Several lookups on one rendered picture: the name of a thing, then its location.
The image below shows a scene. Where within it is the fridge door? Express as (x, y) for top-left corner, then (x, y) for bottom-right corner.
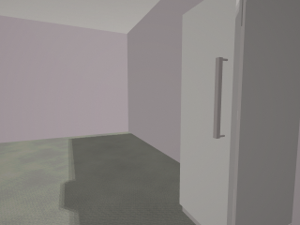
(179, 0), (243, 225)

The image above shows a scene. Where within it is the handle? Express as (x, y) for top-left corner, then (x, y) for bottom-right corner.
(213, 57), (228, 139)

